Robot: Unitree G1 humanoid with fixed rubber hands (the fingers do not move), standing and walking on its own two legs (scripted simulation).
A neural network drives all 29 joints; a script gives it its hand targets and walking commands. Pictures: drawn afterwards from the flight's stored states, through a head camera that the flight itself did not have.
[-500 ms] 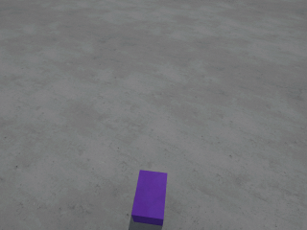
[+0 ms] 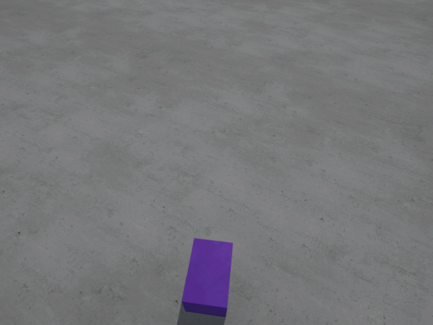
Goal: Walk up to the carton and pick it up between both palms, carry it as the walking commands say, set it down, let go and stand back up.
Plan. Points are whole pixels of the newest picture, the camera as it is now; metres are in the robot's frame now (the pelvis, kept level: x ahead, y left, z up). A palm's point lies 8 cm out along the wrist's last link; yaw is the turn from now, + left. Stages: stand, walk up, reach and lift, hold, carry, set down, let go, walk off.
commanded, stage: walk up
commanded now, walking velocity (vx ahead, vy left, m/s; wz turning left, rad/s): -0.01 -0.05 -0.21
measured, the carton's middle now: (209, 276) +0.44 +0.06 -0.69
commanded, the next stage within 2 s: stand in 0.44 s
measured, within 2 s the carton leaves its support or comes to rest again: neither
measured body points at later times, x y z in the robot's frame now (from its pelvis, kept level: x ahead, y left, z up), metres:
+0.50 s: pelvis +0.00 +0.04 +0.01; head +0.00 +0.05 +0.45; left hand +0.01 +0.26 -0.16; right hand -0.02 -0.18 -0.15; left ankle -0.01 +0.16 -0.74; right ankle +0.01 -0.06 -0.74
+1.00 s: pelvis -0.02 +0.04 -0.02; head +0.03 +0.04 +0.43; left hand +0.16 +0.27 -0.14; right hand +0.13 -0.21 -0.14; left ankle -0.01 +0.15 -0.74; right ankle +0.01 -0.06 -0.74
